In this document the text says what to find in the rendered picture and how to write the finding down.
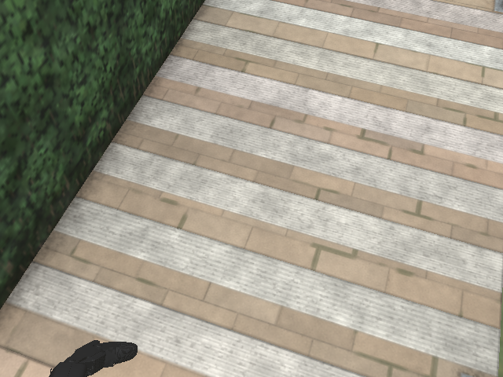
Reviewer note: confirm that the left robot hand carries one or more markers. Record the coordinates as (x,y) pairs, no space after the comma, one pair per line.
(94,356)

